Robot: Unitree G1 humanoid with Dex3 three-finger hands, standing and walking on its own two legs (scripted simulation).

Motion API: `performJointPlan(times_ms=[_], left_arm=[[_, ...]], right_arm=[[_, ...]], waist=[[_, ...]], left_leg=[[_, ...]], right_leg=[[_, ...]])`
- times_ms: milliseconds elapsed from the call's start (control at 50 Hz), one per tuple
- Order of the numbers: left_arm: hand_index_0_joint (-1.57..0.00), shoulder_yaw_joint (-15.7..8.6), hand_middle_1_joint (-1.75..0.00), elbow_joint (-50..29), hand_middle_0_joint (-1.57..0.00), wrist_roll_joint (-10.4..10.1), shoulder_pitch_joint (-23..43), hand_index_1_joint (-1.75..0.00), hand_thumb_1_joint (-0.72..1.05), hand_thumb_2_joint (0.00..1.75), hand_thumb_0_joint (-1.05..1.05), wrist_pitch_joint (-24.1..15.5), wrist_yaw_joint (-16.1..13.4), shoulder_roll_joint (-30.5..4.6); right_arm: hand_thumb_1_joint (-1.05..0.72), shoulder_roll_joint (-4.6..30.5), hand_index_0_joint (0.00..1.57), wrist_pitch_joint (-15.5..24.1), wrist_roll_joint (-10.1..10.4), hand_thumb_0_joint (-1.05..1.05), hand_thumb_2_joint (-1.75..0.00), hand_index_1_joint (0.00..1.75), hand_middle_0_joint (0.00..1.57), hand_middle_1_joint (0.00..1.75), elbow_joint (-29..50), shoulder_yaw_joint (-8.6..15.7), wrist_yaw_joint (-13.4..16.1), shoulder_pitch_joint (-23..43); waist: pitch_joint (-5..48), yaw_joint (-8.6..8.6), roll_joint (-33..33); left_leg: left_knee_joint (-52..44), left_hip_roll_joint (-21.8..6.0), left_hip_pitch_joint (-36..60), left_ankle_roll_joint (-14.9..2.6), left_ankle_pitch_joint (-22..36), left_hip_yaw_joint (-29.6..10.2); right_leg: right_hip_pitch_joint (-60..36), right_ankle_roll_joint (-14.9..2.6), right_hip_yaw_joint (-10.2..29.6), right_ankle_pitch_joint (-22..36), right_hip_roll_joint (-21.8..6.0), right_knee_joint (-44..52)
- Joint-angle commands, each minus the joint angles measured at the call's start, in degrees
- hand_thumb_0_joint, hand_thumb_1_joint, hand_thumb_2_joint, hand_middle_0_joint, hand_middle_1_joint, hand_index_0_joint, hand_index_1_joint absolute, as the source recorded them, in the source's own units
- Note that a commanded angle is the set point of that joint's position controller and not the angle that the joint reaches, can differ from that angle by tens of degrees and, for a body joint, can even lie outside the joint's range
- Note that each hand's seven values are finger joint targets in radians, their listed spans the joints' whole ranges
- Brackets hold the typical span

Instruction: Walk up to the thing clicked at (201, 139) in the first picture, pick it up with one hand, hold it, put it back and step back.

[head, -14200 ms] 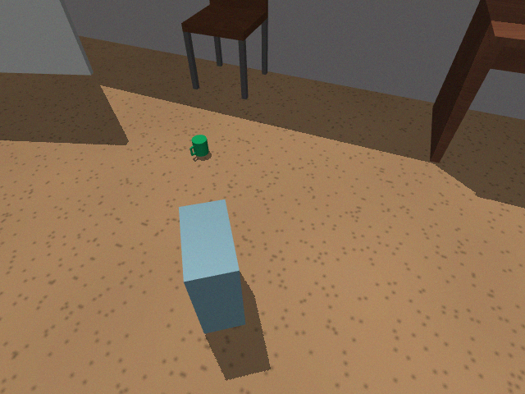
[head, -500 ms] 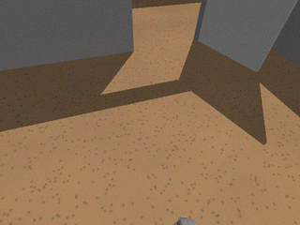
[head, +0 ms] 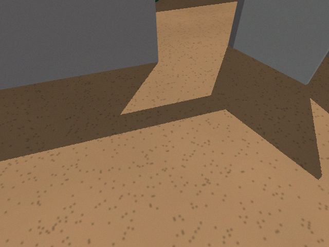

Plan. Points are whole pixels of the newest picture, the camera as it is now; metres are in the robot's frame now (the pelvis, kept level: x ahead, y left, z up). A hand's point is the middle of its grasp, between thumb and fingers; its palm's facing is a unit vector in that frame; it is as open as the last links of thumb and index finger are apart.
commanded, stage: walk up
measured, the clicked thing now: out of the picture +0.23 -1.20 -0.71
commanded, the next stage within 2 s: stand in 0.82 s
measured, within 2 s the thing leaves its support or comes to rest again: neither
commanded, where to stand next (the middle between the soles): +0.10 +0.01 m, yaw +0 degrees
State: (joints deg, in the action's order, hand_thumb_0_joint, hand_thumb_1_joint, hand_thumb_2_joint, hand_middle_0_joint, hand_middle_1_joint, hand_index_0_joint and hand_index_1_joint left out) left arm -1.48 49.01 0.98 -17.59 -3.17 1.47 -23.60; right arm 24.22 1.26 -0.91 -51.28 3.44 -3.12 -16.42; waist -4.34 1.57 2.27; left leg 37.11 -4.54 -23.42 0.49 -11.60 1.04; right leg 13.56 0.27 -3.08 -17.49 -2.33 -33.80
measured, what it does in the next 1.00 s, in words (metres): steps on the spot: left foot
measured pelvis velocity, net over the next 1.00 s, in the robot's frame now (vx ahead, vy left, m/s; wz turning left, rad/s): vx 0.06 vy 0.01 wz -0.03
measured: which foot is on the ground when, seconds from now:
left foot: up 0.00-0.00, down 0.02-1.00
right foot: down 0.00-1.00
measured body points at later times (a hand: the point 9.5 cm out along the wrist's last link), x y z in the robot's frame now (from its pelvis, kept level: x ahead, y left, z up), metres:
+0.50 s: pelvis +0.06 +0.02 +0.01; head +0.07 +0.02 +0.46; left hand +0.13 +0.33 -0.12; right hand +0.18 -0.27 -0.11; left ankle +0.10 +0.14 -0.73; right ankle +0.04 -0.12 -0.73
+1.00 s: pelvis +0.06 +0.01 +0.02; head +0.07 +0.02 +0.47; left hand +0.16 +0.31 -0.11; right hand +0.12 -0.29 -0.11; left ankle +0.10 +0.14 -0.73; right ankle +0.04 -0.12 -0.73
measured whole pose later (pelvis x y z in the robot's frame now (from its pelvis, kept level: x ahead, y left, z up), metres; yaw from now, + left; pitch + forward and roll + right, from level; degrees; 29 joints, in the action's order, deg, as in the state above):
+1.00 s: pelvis +0.06 +0.01 +0.02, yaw -2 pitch -3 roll +0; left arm 0.0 66.3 0.6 -4.1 -0.5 0.4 -20.0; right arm 20.2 0.3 -0.3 -67.7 0.9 -1.0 -4.4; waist -3.6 -1.2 -0.1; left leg 18.3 -2.6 -8.7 0.9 -7.0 4.4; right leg 4.1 1.5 0.4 -11.6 -1.4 -18.1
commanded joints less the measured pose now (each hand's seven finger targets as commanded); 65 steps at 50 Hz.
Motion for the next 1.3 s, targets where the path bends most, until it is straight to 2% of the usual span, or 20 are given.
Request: performJointPlan(times_ms=[0,20,40,60,120,160,180,200,220,260,320,360,460,540,720,780,840,960,1140,1280], left_arm=[[-0.20,-1.85,-0.30,-3.35,-0.20,-1.08,3.34,-0.30,0.90,0.90,0.00,0.41,-1.30,-8.41],[-0.20,-0.97,-0.30,-2.52,-0.20,-1.93,0.25,-0.30,0.90,0.90,0.00,0.97,-1.41,-6.00],[-0.20,-2.28,-0.30,0.39,-0.20,-1.99,-0.41,-0.30,0.90,0.90,0.00,1.62,-2.22,-10.67],[-0.20,-2.22,-0.30,1.40,-0.20,-1.62,0.03,-0.30,0.90,0.90,0.00,1.57,-2.35,-11.58],[-0.20,-2.06,-0.30,5.23,-0.20,-1.69,-1.39,-0.30,0.90,0.90,0.00,1.09,-2.29,-9.94],[-0.20,-2.04,-0.30,7.34,-0.20,-1.00,-0.61,-0.30,0.90,0.90,0.00,0.73,-2.43,-9.81],[-0.20,-2.25,-0.30,7.16,-0.20,-0.62,1.10,-0.30,0.90,0.90,0.00,0.53,-2.59,-11.04],[-0.20,-2.05,-0.30,6.45,-0.20,-0.53,4.21,-0.30,0.90,0.90,0.00,0.33,-2.49,-12.81],[-0.20,-1.91,-0.30,6.44,-0.20,-0.68,7.40,-0.30,0.90,0.90,0.00,0.49,-2.10,-13.15],[-0.20,-0.95,-0.30,7.61,-0.20,-1.26,8.34,-0.30,0.90,0.90,0.00,0.63,-1.97,-10.67],[-0.20,-0.73,-0.30,10.04,-0.20,-1.33,8.26,-0.30,0.90,0.90,0.00,0.54,-2.11,-10.38],[-0.20,-0.71,-0.30,10.70,-0.20,-1.39,10.26,-0.30,0.90,0.90,0.00,0.61,-2.11,-10.50],[-0.20,-0.29,-0.30,12.64,-0.20,-1.10,12.84,-0.30,0.90,0.90,0.00,1.00,-2.07,-9.52],[-0.20,-0.38,-0.30,13.73,-0.20,-1.14,14.58,-0.30,0.90,0.90,0.00,1.13,-2.04,-9.13],[-0.20,-0.71,-0.30,14.99,-0.20,-0.57,16.51,-0.30,0.90,0.90,0.00,1.76,-1.63,-9.14],[-0.20,-0.91,-0.30,15.03,-0.20,-0.54,16.17,-0.30,0.90,0.90,0.00,1.78,-1.57,-8.97],[-0.20,-0.99,-0.30,14.26,-0.20,-0.60,16.67,-0.30,0.90,0.90,0.00,1.30,-1.83,-9.18],[-0.20,-1.09,-0.30,13.76,-0.20,-0.58,16.24,-0.30,0.90,0.90,0.00,1.43,-1.94,-9.25],[-0.20,-1.09,-0.30,13.41,-0.20,-0.53,15.84,-0.30,0.90,0.90,0.00,1.70,-1.77,-8.82],[-0.20,-0.86,-0.30,12.54,-0.20,-0.52,15.11,-0.30,0.90,0.90,0.00,1.42,-1.81,-8.59]], right_arm=[[-0.90,11.86,0.20,2.48,-0.52,0.00,-0.90,0.30,0.20,0.30,0.44,2.73,2.67,-4.45],[-0.90,14.92,0.20,2.95,-0.68,0.00,-0.90,0.30,0.20,0.30,2.26,2.74,2.85,-0.61],[-0.90,16.79,0.20,2.55,0.36,0.00,-0.90,0.30,0.20,0.30,2.21,2.90,2.75,2.21],[-0.90,15.51,0.20,2.23,0.03,0.00,-0.90,0.30,0.20,0.30,2.34,2.62,2.86,4.63],[-0.90,13.10,0.20,1.83,0.08,0.00,-0.90,0.30,0.20,0.30,1.43,1.15,3.17,8.40],[-0.90,11.08,0.20,1.26,0.99,0.00,-0.90,0.30,0.20,0.30,0.70,0.25,3.04,9.91],[-0.90,9.56,0.20,1.22,1.47,0.00,-0.90,0.30,0.20,0.30,0.36,-0.45,3.07,9.29],[-0.90,8.51,0.20,1.17,1.81,0.00,-0.90,0.30,0.20,0.30,-0.21,-0.69,3.12,9.62],[-0.90,9.30,0.20,1.13,1.78,0.00,-0.90,0.30,0.20,0.30,-1.32,-0.38,3.21,9.83],[-0.90,10.52,0.20,1.53,1.28,0.00,-0.90,0.30,0.20,0.30,-3.03,-0.34,3.35,12.11],[-0.90,10.01,0.20,1.59,1.47,0.00,-0.90,0.30,0.20,0.30,-4.84,-0.78,3.34,13.78],[-0.90,9.57,0.20,1.40,1.58,0.00,-0.90,0.30,0.20,0.30,-6.05,-0.86,3.39,14.46],[-0.90,9.20,0.20,0.84,1.42,0.00,-0.90,0.30,0.20,0.30,-8.65,-0.77,3.23,17.17],[-0.90,8.51,0.20,0.79,1.31,0.00,-0.90,0.30,0.20,0.30,-10.48,-1.10,3.12,18.10],[-0.90,8.46,0.20,0.79,0.80,0.00,-0.90,0.30,0.20,0.30,-12.42,-1.12,3.04,18.33],[-0.90,8.41,0.20,0.97,0.65,0.00,-0.90,0.30,0.20,0.30,-12.58,-1.15,3.05,18.03],[-0.90,8.43,0.20,0.72,0.47,0.00,-0.90,0.30,0.20,0.30,-12.12,-0.81,3.07,18.17],[-0.90,7.80,0.20,0.61,0.49,0.00,-0.90,0.30,0.20,0.30,-12.30,-0.78,3.11,16.75],[-0.90,8.15,0.20,0.34,0.32,0.00,-0.90,0.30,0.20,0.30,-12.28,-0.66,3.11,15.03],[-0.90,7.95,0.20,0.59,0.27,0.00,-0.90,0.30,0.20,0.30,-11.89,-0.65,3.09,15.09]], waist=[[4.83,-3.48,3.03],[5.31,-1.37,9.79],[4.84,-1.44,8.47],[4.15,-0.81,7.18],[6.16,0.57,10.43],[7.88,0.76,7.31],[8.61,0.35,4.54],[7.99,-1.32,1.16],[6.38,-2.61,0.00],[7.45,-1.51,2.08],[8.83,-1.19,-0.89],[8.20,-1.73,-1.64],[7.75,-1.81,-3.14],[8.32,-1.59,-3.28],[5.65,-1.79,-2.65],[6.47,-1.54,-2.18],[7.31,-1.77,-1.91],[7.42,-2.17,-2.61],[4.85,-2.58,-2.98],[6.77,-2.33,-2.50]], left_leg=[[-13.65,-4.74,17.35,-2.77,2.18,-7.57],[-20.40,-14.94,14.57,-7.46,-1.94,-24.50],[-20.65,-17.24,9.64,-13.02,-6.82,-27.47],[-19.60,-15.51,8.13,-13.15,-6.71,-24.33],[-13.13,-9.60,9.02,-8.97,4.32,-12.48],[-9.50,-7.89,6.30,-6.18,8.15,-9.00],[-8.47,-7.20,5.24,-4.40,8.19,-7.91],[-8.83,-4.40,7.24,-2.96,3.43,-6.12],[-10.46,-3.10,11.14,-2.64,-0.56,-5.08],[-11.55,-5.01,12.90,-3.36,5.18,-6.17],[-10.64,-5.26,15.31,-3.91,13.62,-4.77],[-11.57,-4.62,16.17,-3.19,14.14,-3.71],[-14.43,-4.30,18.16,-2.84,10.83,-3.30],[-16.38,-4.35,19.92,-2.10,13.26,-2.65],[-20.63,-3.65,18.66,-1.14,4.62,-2.55],[-20.82,-3.83,18.91,-1.18,5.88,-2.59],[-20.40,-4.33,19.25,-0.62,11.29,-2.89],[-20.82,-4.33,19.78,-0.36,11.34,-2.82],[-22.25,-3.86,18.09,-0.49,2.92,-3.27],[-20.76,-4.37,20.07,-0.82,10.58,-2.97]], right_leg=[[13.92,-4.89,2.07,1.33,-4.04,-5.96],[14.79,-1.62,0.97,-9.11,2.14,-11.78],[10.00,-1.87,4.15,-15.24,0.34,-15.11],[9.25,-1.91,4.91,-15.85,-0.67,-14.84],[3.86,-2.09,3.38,-6.34,-0.90,-2.66],[-3.51,-1.92,3.36,4.93,-0.43,5.72],[-5.69,-2.78,7.01,9.11,-3.02,6.84],[-1.51,-3.93,10.97,9.45,-5.66,8.46],[2.48,-3.96,9.97,9.08,-5.44,7.27],[0.19,-2.36,6.54,12.48,-3.72,5.78],[-2.35,-2.21,6.82,16.32,-4.22,8.02],[-2.56,-2.07,7.00,17.92,-4.65,9.17],[-3.54,-1.53,6.86,16.25,-4.85,13.30],[-5.04,-1.13,6.78,17.38,-5.08,15.19],[-4.82,-1.08,7.36,10.36,-4.93,19.15],[-5.49,-0.99,7.08,10.73,-4.77,19.23],[-7.04,-0.84,7.69,14.37,-5.77,18.77],[-6.72,-0.84,7.57,14.22,-5.62,18.99],[-4.41,-0.80,7.60,7.40,-5.29,20.11],[-5.27,-0.69,7.34,12.75,-5.59,19.46]])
